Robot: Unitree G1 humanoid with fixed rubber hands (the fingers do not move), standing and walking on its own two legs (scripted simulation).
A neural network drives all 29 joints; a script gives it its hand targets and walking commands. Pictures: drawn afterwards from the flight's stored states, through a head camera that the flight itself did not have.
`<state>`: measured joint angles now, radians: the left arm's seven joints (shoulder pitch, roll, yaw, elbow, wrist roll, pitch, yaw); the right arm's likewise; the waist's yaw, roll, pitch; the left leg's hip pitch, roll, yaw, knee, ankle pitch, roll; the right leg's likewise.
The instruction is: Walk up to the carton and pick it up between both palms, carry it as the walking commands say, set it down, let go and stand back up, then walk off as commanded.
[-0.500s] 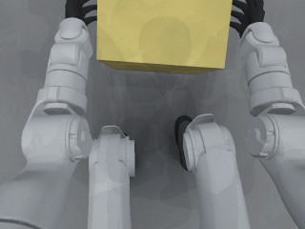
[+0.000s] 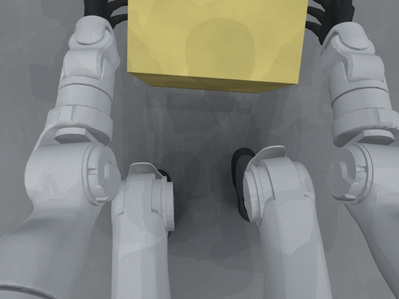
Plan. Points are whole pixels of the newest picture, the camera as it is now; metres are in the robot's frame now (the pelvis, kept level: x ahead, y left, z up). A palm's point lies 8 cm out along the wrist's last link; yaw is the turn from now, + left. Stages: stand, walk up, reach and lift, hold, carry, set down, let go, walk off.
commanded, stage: set down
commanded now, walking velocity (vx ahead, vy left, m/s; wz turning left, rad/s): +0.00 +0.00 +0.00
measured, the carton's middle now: (211, 41) +0.53 -0.06 -0.26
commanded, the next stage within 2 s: none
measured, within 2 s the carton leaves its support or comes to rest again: neither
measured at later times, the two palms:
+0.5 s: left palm (100, 16) +0.56 +0.12 -0.15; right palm (334, 22) +0.51 -0.25 -0.15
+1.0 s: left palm (106, 45) +0.53 +0.13 -0.20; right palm (315, 47) +0.48 -0.24 -0.19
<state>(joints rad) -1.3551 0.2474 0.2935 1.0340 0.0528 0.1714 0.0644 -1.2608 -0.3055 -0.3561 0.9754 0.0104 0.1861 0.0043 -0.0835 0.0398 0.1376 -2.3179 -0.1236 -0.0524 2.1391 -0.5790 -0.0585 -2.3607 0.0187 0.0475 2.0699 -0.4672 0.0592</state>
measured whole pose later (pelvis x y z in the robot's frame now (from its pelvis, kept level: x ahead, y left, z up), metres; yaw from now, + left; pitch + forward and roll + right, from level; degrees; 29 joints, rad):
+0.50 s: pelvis +0.00 +0.00 +0.00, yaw -1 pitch +43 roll -1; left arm -1.39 0.25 0.33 1.05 0.09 0.15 0.01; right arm -1.29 -0.33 -0.40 1.01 -0.01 0.16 0.05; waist -0.08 0.03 0.17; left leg -2.31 -0.11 -0.04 2.15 -0.58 -0.04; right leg -2.35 0.02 0.05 2.08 -0.47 0.07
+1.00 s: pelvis +0.00 +0.00 +0.00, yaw +0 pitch +41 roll +0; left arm -1.36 0.33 0.08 1.15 -0.13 0.04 0.09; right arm -1.28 -0.33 -0.24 1.15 0.18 0.00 -0.06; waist -0.08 -0.01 0.26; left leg -2.28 -0.09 -0.05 2.16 -0.60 -0.05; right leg -2.34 0.01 0.03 2.09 -0.48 0.04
